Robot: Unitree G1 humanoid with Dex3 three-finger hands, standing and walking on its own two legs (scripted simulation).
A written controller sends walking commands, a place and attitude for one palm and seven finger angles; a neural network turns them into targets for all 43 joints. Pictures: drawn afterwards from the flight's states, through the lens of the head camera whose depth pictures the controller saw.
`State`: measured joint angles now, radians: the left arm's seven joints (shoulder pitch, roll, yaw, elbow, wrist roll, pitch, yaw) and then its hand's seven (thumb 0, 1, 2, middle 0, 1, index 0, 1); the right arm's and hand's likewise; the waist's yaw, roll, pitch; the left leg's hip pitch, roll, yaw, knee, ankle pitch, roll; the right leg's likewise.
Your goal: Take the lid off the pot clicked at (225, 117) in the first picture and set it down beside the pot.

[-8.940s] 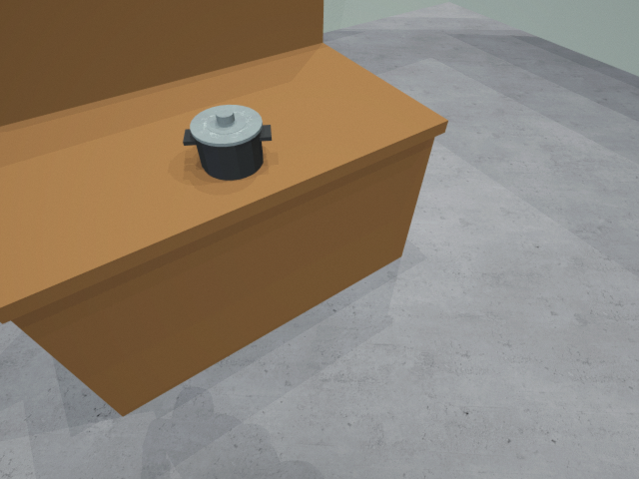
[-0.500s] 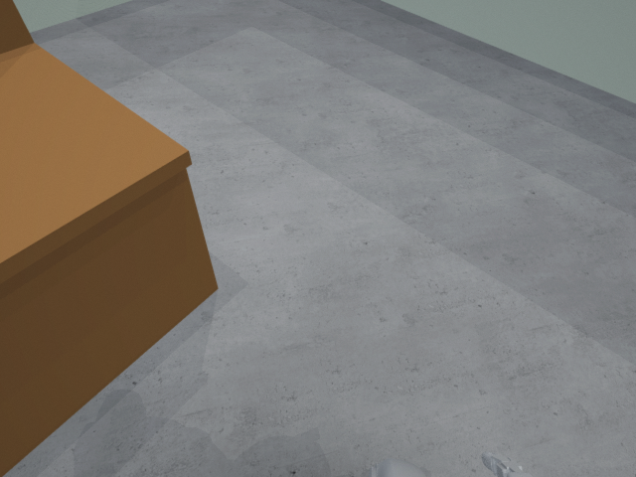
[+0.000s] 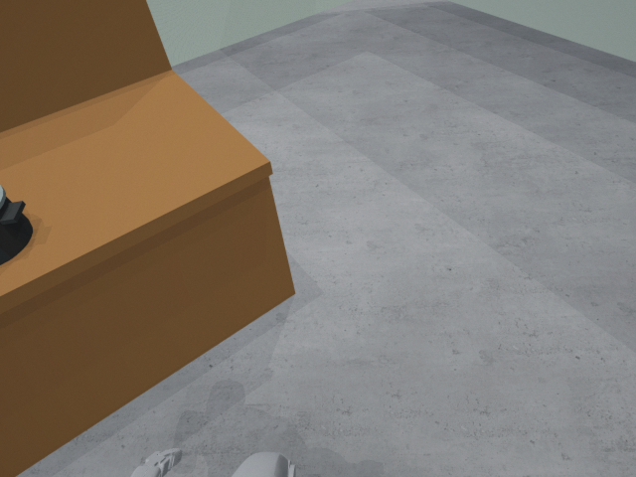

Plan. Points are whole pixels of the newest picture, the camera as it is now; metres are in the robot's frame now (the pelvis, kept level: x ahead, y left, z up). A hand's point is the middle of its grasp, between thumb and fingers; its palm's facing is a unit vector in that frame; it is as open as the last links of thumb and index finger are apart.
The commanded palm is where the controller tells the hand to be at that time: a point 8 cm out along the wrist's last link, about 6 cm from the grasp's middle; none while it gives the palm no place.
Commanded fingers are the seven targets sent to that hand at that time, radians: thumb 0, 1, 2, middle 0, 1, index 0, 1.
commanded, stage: turn to face it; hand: left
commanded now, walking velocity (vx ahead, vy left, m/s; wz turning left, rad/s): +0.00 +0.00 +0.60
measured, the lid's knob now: out of the picture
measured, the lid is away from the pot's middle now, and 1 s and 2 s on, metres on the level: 0.00 0.00 0.00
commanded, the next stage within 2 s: take the last steps up to it in 0.92 s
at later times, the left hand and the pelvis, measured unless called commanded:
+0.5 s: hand out of the picture +0.00 +0.29 -0.17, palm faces +0.34 -0.90 -0.27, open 7.4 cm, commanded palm none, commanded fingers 0.00 0.90 0.90 -0.20 -0.30 -0.20 -0.30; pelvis +0.00 +0.05 +0.00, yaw +19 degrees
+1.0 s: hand out of the picture -0.02 +0.20 -0.15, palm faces +0.52 -0.80 -0.29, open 7.4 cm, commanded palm none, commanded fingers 0.00 0.90 0.90 -0.20 -0.30 -0.20 -0.30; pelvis +0.04 +0.00 +0.00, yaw +33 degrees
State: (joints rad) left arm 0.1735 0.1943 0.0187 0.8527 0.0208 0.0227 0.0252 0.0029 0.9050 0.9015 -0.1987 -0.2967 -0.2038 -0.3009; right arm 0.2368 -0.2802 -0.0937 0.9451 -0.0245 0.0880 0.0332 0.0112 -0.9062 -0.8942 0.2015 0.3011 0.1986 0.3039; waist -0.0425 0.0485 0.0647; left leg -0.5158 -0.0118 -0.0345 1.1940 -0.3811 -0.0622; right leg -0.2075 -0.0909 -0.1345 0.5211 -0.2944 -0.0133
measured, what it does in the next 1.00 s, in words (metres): steps on the spot, turning left: left foot, then right foot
